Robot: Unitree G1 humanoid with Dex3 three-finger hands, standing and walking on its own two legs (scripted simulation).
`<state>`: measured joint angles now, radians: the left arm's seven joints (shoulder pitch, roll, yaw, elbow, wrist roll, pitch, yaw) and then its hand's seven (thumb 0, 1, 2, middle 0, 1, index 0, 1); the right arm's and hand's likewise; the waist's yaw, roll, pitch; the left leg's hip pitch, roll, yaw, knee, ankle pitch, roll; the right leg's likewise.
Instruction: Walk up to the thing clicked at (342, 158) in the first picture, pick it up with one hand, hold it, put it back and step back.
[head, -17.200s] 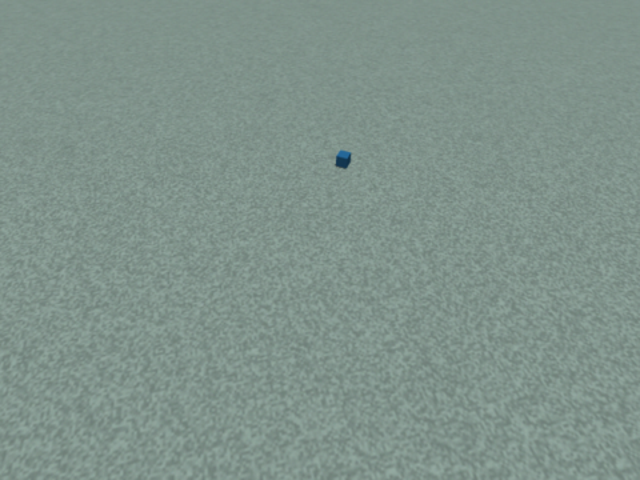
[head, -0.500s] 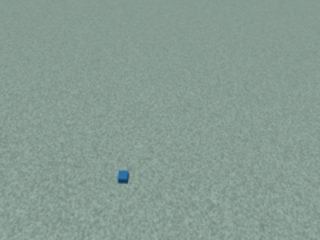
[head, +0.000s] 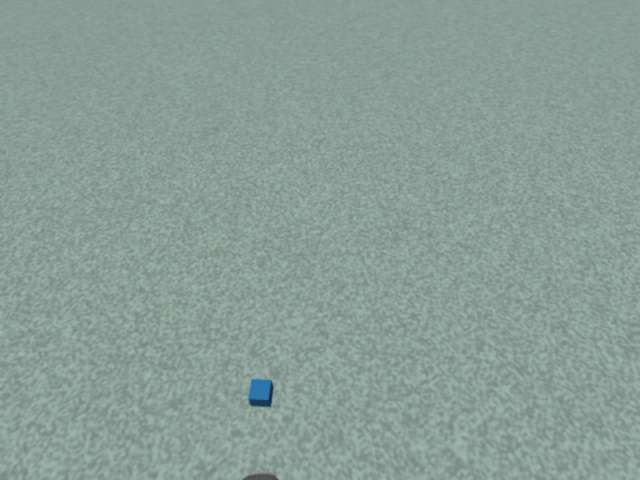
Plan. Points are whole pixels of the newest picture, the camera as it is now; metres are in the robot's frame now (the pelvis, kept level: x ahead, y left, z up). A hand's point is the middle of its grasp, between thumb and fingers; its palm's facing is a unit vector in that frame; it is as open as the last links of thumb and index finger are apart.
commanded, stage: walk up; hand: left
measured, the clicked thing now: (261, 393) +0.50 +0.23 -0.73
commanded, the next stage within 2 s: stand in 1.58 s
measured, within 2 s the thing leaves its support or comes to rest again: neither
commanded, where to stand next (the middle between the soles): +0.11 -0.01 m, yaw -1 degrees
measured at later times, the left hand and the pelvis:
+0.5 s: hand out of the picture +0.14 +0.27 -0.15, palm faces -0.08 -0.92 -0.39, open 7.4 cm; pelvis +0.08 +0.00 -0.01, yaw -3 degrees
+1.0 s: hand (165, 441) +0.21 +0.25 -0.14, palm faces -0.07 -0.94 -0.33, open 7.4 cm; pelvis +0.09 +0.00 +0.02, yaw -3 degrees
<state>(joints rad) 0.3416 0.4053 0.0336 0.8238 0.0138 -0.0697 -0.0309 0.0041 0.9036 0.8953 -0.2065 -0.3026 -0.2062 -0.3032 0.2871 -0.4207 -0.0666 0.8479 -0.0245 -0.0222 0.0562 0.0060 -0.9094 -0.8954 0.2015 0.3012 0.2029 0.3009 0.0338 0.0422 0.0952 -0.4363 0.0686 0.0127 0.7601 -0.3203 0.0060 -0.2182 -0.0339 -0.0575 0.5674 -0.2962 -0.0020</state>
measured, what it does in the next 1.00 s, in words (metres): steps on the spot: left foot, then right foot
